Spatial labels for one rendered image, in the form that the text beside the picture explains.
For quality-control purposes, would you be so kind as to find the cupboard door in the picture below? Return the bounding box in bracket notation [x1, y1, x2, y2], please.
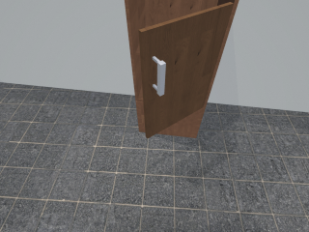
[138, 2, 234, 138]

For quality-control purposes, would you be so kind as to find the handle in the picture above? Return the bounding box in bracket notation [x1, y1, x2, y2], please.
[152, 56, 166, 96]

